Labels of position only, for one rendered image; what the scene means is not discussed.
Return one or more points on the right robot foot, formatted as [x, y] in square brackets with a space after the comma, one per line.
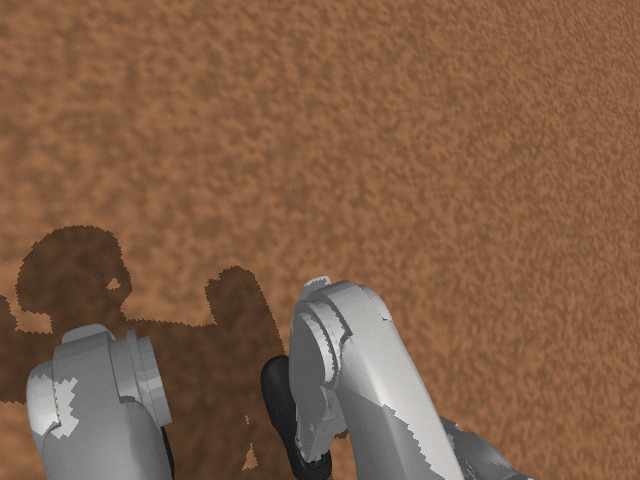
[281, 409]

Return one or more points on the right robot hand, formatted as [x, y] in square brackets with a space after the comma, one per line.
[476, 457]

